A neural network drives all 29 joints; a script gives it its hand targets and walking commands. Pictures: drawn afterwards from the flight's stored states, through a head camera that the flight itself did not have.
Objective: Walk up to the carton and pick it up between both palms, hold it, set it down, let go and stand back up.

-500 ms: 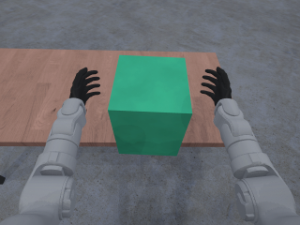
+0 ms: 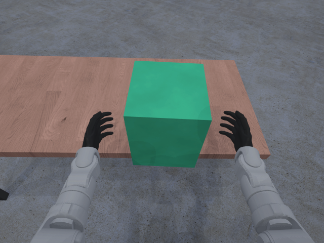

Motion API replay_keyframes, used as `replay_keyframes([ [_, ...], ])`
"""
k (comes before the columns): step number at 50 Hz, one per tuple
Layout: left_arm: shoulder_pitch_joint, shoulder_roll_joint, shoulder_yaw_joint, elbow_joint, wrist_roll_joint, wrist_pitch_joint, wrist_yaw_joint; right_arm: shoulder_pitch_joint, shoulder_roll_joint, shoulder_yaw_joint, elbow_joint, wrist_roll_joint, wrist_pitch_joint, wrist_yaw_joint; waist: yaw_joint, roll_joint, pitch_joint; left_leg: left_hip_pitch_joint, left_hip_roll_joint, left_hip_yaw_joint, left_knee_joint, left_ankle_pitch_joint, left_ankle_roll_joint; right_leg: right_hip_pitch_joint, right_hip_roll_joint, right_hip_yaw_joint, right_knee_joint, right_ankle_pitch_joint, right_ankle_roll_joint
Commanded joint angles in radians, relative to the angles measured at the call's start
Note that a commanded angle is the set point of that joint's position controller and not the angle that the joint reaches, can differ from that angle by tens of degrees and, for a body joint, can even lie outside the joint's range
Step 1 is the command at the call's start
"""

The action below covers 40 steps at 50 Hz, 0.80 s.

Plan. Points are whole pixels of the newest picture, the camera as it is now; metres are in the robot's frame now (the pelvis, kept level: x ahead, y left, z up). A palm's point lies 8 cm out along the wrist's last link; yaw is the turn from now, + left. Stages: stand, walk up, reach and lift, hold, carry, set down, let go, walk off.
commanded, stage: let go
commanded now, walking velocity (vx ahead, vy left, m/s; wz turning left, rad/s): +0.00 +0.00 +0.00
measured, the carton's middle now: (166, 117) +0.46 +0.01 +0.00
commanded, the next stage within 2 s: stand in 0.74 s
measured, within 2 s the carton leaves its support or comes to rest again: neither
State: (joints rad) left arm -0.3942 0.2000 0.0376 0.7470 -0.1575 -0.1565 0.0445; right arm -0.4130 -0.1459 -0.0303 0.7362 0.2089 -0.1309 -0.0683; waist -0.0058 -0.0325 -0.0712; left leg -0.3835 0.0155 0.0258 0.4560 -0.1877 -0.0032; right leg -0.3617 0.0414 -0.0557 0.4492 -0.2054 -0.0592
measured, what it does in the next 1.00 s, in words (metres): stands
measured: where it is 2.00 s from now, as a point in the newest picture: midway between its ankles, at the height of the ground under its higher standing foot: outside the picture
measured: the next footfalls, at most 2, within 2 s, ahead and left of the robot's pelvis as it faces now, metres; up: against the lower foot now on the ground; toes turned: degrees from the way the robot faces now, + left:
none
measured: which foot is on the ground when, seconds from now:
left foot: down 0.00-1.00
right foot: down 0.00-1.00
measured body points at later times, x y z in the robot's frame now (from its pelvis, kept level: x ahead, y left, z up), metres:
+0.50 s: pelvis +0.00 +0.00 -0.01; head +0.03 +0.02 +0.44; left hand +0.29 +0.21 -0.03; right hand +0.31 -0.19 -0.02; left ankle +0.02 +0.12 -0.74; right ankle +0.01 -0.08 -0.74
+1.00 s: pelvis +0.03 +0.00 -0.02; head -0.04 -0.02 +0.43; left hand +0.12 +0.25 -0.12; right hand +0.12 -0.27 -0.14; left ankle +0.02 +0.12 -0.74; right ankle +0.01 -0.08 -0.74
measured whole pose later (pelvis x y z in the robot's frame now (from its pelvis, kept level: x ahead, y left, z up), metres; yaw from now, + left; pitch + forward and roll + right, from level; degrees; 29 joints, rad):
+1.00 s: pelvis +0.03 +0.00 -0.02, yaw -2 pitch +0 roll +1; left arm 0.34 0.24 0.01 0.80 0.06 0.03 -0.02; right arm 0.26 -0.27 -0.05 0.86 -0.07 0.04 0.02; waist 0.01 0.04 -0.18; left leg -0.30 0.04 0.08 0.66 -0.36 -0.01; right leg -0.30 0.04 -0.03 0.68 -0.38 -0.07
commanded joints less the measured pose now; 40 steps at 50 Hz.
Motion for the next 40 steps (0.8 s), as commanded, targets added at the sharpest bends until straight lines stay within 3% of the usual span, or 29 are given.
replay_keyframes([
  [1,-0.179,0.121,0.050,-0.088,0.048,-0.083,-0.036,-0.159,-0.117,0.008,-0.048,0.013,-0.095,-0.015,0.001,0.037,-0.404,0.238,-0.010,-0.035,-0.008,0.327,-0.008,0.252,-0.043,0.091,-0.060,0.316,0.057],
  [3,-0.176,0.121,0.044,-0.076,0.042,-0.112,-0.043,-0.160,-0.113,0.006,-0.039,0.013,-0.130,-0.020,-0.003,0.029,-0.345,0.221,-0.011,-0.034,-0.017,0.274,-0.004,0.231,-0.044,0.091,-0.073,0.256,0.054],
  [7,-0.261,0.121,-0.011,-0.088,-0.021,-0.193,-0.012,-0.232,-0.108,-0.033,-0.097,-0.013,-0.188,-0.008,-0.014,0.038,-0.295,0.149,-0.005,-0.036,-0.026,0.130,-0.002,0.149,-0.047,0.088,-0.064,0.078,0.037],
  [12,-0.253,0.119,-0.076,-0.069,-0.077,-0.258,0.023,-0.206,-0.086,-0.054,-0.087,-0.026,-0.197,0.022,-0.007,0.075,-0.286,0.124,0.002,-0.051,-0.010,0.057,-0.005,0.071,-0.060,0.092,-0.034,-0.015,0.018],
  [16,-0.175,0.129,-0.091,-0.077,-0.091,-0.288,0.030,-0.151,-0.098,-0.029,-0.081,-0.004,-0.220,0.035,0.003,0.083,-0.366,0.149,-0.001,-0.059,0.031,0.140,-0.012,0.070,-0.055,0.092,-0.004,0.036,0.011],
  [22,0.029,0.130,-0.048,-0.099,-0.012,-0.302,0.007,0.021,-0.103,0.008,-0.014,0.011,-0.292,0.028,0.011,0.087,-0.389,0.194,-0.008,-0.051,0.070,0.305,-0.029,0.157,-0.042,0.097,0.015,0.212,0.018],
  [27,0.102,0.111,-0.036,-0.118,0.008,-0.289,-0.015,0.088,-0.100,0.022,0.026,0.011,-0.333,0.026,-0.008,0.064,-0.265,0.213,-0.009,-0.053,0.039,0.253,-0.027,0.155,-0.042,0.090,-0.018,0.192,0.021],
  [33,0.135,0.125,-0.042,-0.170,-0.011,-0.270,-0.015,0.132,-0.078,0.004,-0.043,-0.020,-0.348,0.027,-0.012,0.047,-0.160,0.179,-0.010,-0.039,-0.006,0.123,-0.014,0.178,-0.062,0.098,-0.041,0.117,0.033],
  [37,0.187,0.138,-0.059,-0.214,-0.024,-0.255,-0.011,0.195,-0.064,0.016,-0.101,-0.034,-0.342,0.035,-0.008,0.034,-0.149,0.190,-0.011,-0.035,-0.018,0.124,-0.008,0.201,-0.074,0.106,-0.044,0.133,0.038],
  [38,0.612,0.180,-0.007,0.069,0.208,-0.086,-0.033,0.452,-0.249,-0.029,0.073,-0.297,-0.148,0.061,0.062,0.203,-0.401,0.329,0.140,-0.096,0.192,0.646,0.003,0.174,-0.175,0.173,0.107,0.639,0.017],
  [39,0.704,0.223,0.010,0.031,0.246,0.010,-0.043,0.547,-0.263,-0.081,0.055,-0.290,-0.032,0.075,0.046,0.215,-0.399,0.374,0.166,-0.068,0.254,0.675,0.017,0.160,-0.173,0.135,0.163,0.591,0.010],
  [40,0.681,0.219,0.016,-0.016,0.248,0.065,-0.048,0.559,-0.255,-0.078,0.038,-0.278,0.032,0.082,0.023,0.224,-0.365,0.381,0.183,-0.063,0.264,0.700,0.020,0.120,-0.164,0.129,0.184,0.497,0.008],
])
